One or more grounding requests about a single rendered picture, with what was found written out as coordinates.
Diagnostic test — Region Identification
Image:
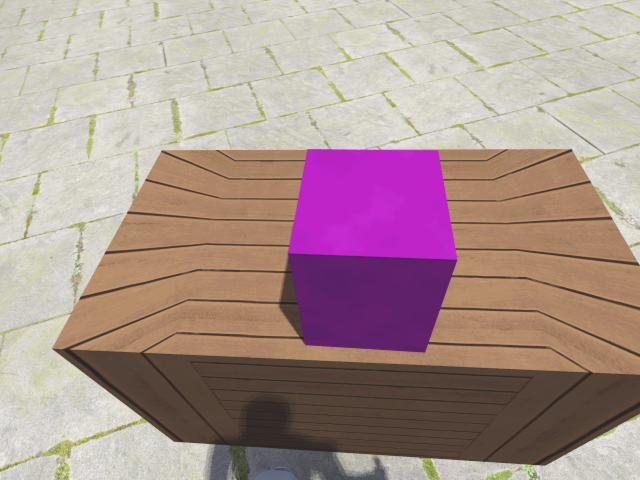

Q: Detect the pedestal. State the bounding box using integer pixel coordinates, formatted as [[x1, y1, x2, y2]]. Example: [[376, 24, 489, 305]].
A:
[[52, 149, 640, 466]]

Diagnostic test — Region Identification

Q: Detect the carton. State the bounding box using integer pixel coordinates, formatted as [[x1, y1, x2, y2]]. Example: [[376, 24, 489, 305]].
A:
[[288, 149, 457, 353]]

